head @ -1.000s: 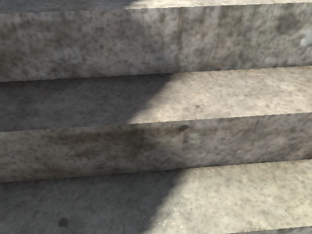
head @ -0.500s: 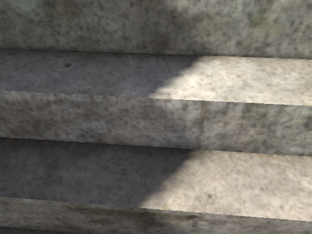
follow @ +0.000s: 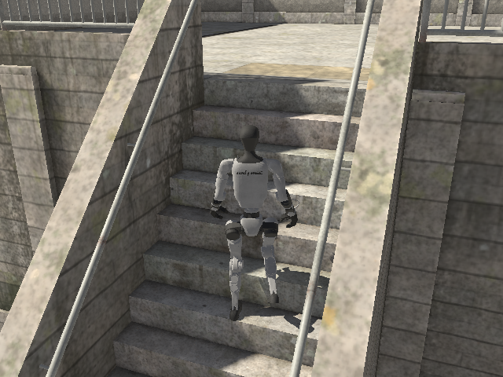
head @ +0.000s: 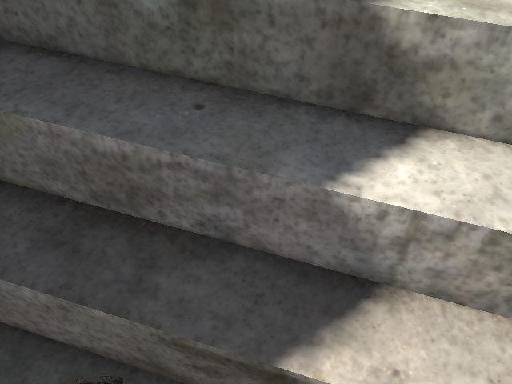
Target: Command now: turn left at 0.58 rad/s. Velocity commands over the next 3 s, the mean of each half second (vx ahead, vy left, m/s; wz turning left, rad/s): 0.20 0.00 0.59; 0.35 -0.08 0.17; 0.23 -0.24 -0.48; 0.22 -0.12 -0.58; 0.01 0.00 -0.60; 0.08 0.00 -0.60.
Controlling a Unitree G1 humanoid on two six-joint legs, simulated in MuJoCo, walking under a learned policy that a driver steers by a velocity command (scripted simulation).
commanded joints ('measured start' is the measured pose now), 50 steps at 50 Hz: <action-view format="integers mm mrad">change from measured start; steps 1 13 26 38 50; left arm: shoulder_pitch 61 322 558 566 55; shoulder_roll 16 -39 -90 21 -71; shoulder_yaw -6 -40 -82 7 -19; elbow -64 120 521 556 71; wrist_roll -2 79 142 99 -72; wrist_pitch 6 23 -43 -79 95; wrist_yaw -29 -56 -40 -218 101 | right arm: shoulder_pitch -207 -279 -482 391 40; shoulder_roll -180 -82 119 -180 42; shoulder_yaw -40 -28 123 21 51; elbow -189 -103 -112 235 372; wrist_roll -11 21 48 -26 -30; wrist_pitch -31 -8 7 97 -136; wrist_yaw -15 10 70 70 -45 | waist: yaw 79 135 165 -218 179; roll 75 -76 -56 77 -183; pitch -35 143 191 -500 224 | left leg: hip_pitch -9 -824 -1375 658 -176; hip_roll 159 -78 195 355 310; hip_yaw -154 -94 92 -630 160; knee -173 1236 1607 101 -207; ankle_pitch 385 -19 -148 -189 169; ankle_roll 203 82 279 265 -34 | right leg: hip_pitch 297 638 878 49 -172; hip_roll -19 -314 -406 -106 0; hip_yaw -33 383 -42 93 -10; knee -568 -1277 -1494 -371 575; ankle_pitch -84 -251 111 493 275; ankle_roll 23 -387 -320 -249 -152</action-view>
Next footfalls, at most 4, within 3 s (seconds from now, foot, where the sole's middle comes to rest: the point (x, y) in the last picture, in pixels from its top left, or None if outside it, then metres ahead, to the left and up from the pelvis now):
0.12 right None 0.01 -0.15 -0.77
0.70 left None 0.32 0.30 -0.55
1.40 right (96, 311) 0.52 0.30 -0.34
1.76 left None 0.45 0.56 -0.56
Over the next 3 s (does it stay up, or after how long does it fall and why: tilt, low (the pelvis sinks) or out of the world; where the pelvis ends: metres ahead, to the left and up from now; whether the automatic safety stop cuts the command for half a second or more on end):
stays up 0.38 0.34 0.19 its command is cut before an obstacle after 0.8 s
